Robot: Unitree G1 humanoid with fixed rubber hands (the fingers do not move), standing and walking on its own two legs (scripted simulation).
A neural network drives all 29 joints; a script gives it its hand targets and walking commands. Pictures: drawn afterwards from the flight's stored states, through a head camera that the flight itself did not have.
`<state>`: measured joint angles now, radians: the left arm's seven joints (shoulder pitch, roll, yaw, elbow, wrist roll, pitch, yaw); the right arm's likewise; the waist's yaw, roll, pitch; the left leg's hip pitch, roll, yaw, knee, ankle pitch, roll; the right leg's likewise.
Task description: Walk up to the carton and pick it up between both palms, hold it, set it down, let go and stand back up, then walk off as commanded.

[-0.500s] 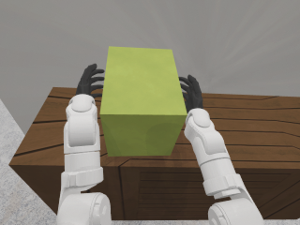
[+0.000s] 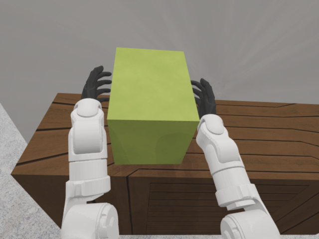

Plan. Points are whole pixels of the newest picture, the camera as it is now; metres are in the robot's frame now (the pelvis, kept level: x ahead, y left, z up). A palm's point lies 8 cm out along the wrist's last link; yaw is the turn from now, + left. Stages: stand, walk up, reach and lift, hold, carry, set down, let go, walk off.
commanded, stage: hold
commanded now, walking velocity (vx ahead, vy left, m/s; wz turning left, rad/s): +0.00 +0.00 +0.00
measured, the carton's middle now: (149, 107) +0.40 +0.01 +0.14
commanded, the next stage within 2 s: none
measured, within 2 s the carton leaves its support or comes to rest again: neither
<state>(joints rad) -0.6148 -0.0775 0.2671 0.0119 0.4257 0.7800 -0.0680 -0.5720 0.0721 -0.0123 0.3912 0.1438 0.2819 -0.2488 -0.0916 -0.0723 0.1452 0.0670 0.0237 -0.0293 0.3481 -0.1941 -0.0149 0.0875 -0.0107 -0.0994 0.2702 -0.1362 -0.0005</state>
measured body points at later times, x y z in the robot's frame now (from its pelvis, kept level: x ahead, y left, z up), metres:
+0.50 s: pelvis +0.00 +0.00 +0.00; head -0.03 +0.03 +0.45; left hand +0.38 +0.14 +0.19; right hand +0.36 -0.13 +0.17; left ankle +0.02 +0.13 -0.75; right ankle +0.03 -0.12 -0.75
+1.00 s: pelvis +0.00 +0.00 +0.00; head -0.03 +0.03 +0.45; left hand +0.38 +0.14 +0.19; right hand +0.36 -0.13 +0.17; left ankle +0.02 +0.13 -0.75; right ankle +0.03 -0.12 -0.75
